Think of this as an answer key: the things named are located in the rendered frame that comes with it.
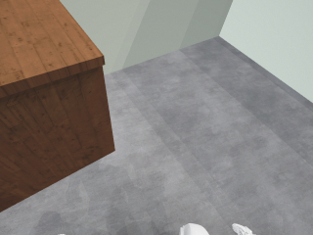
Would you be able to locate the table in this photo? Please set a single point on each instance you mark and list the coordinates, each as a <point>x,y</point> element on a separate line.
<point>54,110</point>

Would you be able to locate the right robot hand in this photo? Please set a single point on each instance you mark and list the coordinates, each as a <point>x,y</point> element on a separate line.
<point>241,230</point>

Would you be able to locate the robot right thigh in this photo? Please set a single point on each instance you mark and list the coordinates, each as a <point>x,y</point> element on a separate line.
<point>192,229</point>

